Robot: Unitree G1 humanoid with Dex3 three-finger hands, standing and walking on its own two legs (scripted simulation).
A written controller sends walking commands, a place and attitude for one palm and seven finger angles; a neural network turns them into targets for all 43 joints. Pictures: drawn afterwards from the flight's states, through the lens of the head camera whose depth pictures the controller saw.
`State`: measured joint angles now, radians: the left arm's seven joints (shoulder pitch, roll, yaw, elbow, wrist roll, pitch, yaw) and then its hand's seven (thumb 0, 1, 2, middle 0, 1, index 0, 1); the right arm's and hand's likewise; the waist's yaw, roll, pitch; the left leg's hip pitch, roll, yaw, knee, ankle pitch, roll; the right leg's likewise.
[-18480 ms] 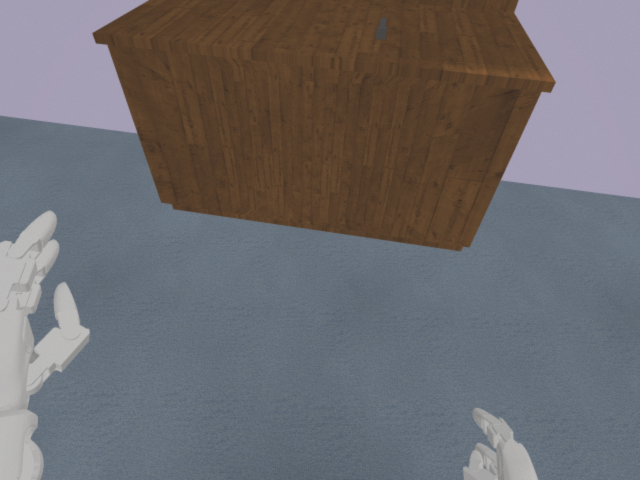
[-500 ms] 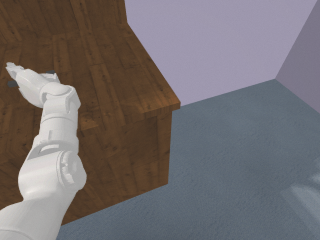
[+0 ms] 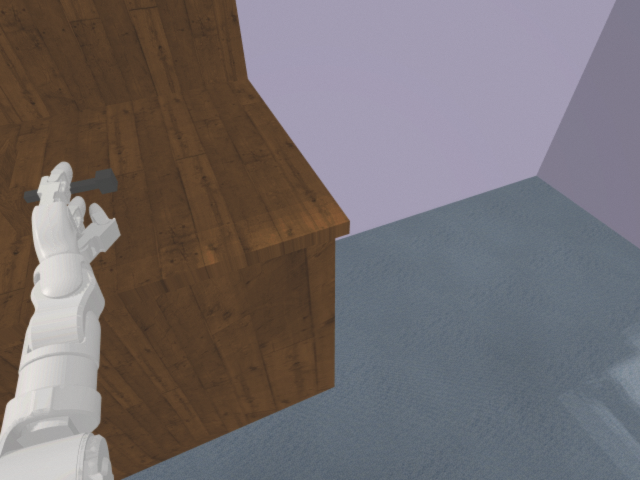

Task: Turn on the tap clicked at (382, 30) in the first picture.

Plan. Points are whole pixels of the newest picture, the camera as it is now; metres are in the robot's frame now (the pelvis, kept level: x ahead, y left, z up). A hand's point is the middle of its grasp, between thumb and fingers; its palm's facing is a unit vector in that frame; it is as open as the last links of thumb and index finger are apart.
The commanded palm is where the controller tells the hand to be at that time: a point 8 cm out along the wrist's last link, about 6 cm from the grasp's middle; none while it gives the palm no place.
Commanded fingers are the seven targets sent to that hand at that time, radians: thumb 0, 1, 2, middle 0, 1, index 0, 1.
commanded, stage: draw the hand back beside the body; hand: left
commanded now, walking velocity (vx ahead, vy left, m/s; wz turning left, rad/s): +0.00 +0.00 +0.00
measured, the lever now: (106, 181) +0.56 +0.35 +0.10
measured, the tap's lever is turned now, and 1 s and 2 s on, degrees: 86 86 86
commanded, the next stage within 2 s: step back with the hand held close in 1.18 s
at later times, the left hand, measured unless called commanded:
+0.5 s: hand (52, 308) +0.26 +0.27 +0.16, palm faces +0.42 -0.88 -0.21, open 7.6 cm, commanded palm +0.21 +0.30 +0.17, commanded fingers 0.00 0.90 0.90 -0.19 -0.27 -0.19 -0.27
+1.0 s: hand (5, 421) +0.15 +0.25 +0.16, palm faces +0.45 -0.83 -0.34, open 7.4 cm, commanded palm +0.12 +0.29 +0.17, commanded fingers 0.00 0.90 0.90 -0.20 -0.30 -0.20 -0.30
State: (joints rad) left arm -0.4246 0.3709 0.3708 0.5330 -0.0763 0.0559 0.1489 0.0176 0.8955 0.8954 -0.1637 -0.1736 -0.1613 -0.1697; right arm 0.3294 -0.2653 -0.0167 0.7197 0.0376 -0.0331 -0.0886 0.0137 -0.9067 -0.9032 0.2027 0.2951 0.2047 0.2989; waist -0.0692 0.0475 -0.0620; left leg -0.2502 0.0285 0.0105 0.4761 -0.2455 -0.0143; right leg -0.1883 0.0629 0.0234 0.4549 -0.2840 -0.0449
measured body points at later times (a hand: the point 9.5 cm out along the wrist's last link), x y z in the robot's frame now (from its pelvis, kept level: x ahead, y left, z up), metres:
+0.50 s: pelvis -0.03 +0.01 +0.01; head -0.05 +0.00 +0.46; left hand +0.23 +0.31 +0.18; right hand +0.17 -0.20 -0.07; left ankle +0.00 +0.13 -0.74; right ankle -0.03 -0.09 -0.74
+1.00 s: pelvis -0.03 +0.01 +0.01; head -0.06 -0.02 +0.45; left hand +0.12 +0.30 +0.18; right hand +0.17 -0.21 -0.08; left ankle +0.00 +0.13 -0.74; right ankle -0.03 -0.09 -0.74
